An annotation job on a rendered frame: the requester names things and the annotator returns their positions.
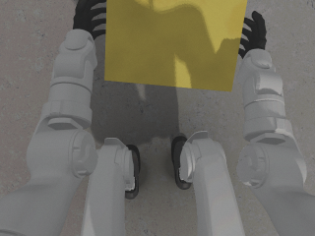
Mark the left robot foot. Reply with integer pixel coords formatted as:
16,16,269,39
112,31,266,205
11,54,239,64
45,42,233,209
124,145,141,200

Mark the left robot upper arm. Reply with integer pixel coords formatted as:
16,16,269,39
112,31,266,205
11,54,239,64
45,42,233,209
0,129,98,236

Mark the right robot upper arm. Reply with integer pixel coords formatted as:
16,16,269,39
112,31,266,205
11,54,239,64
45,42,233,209
236,142,315,236

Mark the robot right hand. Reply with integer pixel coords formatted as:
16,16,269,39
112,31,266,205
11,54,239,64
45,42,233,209
238,11,267,59

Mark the left robot shin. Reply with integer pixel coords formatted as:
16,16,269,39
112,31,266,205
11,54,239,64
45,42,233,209
96,138,135,191

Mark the left robot forearm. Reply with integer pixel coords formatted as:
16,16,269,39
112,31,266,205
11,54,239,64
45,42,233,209
26,29,97,172

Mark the right robot forearm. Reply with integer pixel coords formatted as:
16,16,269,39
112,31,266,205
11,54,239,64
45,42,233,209
236,48,307,179

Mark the robot left hand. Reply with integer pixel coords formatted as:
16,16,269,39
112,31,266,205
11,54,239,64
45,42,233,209
73,0,107,40

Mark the carton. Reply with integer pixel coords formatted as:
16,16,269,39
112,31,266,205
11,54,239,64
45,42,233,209
104,0,247,92

